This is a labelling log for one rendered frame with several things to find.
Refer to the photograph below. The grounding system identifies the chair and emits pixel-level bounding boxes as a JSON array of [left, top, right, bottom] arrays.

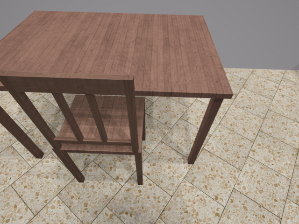
[[0, 71, 145, 185]]

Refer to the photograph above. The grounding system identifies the table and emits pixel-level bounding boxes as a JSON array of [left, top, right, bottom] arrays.
[[0, 11, 233, 164]]

